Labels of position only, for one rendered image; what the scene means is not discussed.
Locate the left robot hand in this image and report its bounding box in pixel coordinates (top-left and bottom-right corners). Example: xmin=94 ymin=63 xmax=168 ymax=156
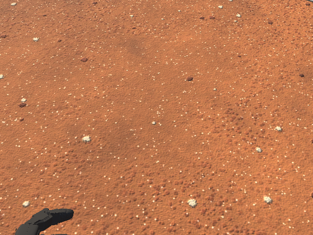
xmin=15 ymin=208 xmax=74 ymax=235

